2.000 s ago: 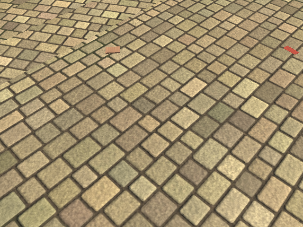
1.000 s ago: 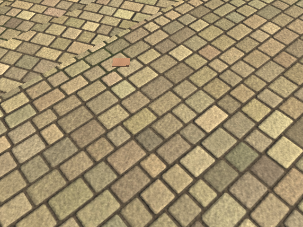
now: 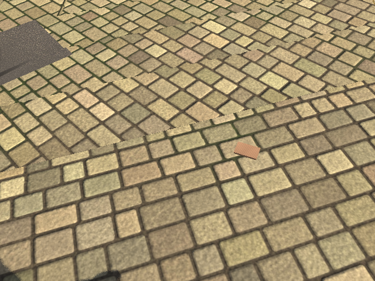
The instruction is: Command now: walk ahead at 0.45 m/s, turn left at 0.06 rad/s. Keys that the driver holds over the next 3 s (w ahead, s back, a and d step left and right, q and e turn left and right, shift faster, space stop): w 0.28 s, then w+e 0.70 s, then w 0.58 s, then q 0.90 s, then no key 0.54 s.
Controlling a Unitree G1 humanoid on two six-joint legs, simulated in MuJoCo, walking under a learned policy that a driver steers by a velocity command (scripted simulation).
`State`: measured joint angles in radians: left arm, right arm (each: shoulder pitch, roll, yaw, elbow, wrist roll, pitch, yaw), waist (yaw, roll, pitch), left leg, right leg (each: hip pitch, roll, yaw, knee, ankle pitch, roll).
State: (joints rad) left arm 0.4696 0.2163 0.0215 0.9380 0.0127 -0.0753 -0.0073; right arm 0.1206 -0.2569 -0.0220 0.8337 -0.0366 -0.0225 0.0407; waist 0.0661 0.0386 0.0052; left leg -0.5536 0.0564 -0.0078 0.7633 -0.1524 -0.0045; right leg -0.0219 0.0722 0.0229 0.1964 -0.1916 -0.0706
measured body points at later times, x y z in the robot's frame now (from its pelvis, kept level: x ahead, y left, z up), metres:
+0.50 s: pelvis +0.23 +0.07 +0.00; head +0.25 +0.08 +0.45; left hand +0.35 +0.32 -0.14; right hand +0.19 -0.18 -0.14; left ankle +0.17 +0.12 -0.75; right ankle +0.34 -0.09 -0.68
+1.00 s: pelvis +0.49 +0.01 -0.01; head +0.51 -0.01 +0.44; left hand +0.59 +0.27 -0.14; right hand +0.55 -0.28 -0.12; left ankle +0.65 +0.15 -0.68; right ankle +0.45 -0.02 -0.75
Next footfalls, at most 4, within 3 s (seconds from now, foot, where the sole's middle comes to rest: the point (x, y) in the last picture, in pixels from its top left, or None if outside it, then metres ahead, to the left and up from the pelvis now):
0.16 left None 0.21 0.12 -0.79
0.74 right None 0.49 -0.03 -0.79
1.26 left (212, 200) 0.84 0.01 -0.79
1.76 right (277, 175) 0.97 -0.26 -0.79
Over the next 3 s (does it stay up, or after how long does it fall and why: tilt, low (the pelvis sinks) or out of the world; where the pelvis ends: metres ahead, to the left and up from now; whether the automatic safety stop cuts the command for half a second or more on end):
stays up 0.86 -0.14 -0.01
